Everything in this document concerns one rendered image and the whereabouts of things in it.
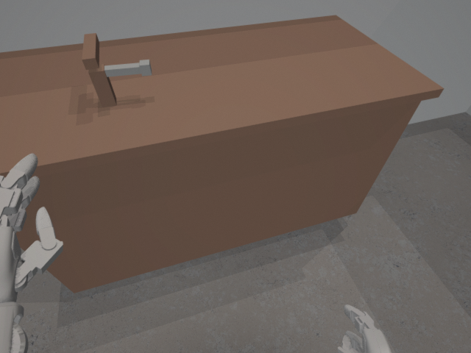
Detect left robot forearm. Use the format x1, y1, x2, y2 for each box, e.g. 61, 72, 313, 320
0, 302, 29, 353

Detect left robot hand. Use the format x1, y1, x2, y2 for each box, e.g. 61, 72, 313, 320
0, 153, 63, 303

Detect tap lever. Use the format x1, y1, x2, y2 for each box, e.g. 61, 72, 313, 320
105, 60, 152, 77

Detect counter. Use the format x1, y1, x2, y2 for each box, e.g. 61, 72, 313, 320
0, 15, 444, 293

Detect right robot hand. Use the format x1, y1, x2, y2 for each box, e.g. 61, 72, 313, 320
338, 304, 392, 353

